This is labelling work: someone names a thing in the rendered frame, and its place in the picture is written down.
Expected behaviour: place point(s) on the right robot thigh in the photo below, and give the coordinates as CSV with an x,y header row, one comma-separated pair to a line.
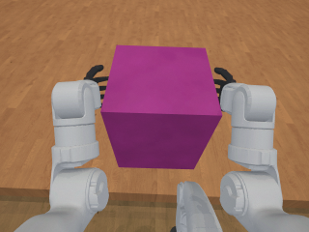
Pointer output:
x,y
200,215

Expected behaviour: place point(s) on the carton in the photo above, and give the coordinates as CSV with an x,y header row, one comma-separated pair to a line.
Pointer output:
x,y
160,106

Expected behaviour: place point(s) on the robot right shin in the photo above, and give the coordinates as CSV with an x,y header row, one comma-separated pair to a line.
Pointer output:
x,y
181,225

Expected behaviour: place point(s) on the robot right upper arm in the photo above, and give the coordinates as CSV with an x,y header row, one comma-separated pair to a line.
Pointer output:
x,y
255,200

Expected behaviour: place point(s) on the right robot forearm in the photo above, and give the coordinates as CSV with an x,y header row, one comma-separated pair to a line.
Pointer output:
x,y
252,110

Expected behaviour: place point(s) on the robot right hand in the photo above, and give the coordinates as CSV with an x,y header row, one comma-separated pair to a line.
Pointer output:
x,y
222,83

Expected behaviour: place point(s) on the robot left upper arm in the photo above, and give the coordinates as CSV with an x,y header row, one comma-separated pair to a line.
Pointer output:
x,y
76,195

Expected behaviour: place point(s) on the left robot forearm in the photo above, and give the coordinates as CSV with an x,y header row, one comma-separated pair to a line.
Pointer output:
x,y
73,113

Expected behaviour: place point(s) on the robot left hand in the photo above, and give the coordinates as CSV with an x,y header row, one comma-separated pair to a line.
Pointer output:
x,y
92,72

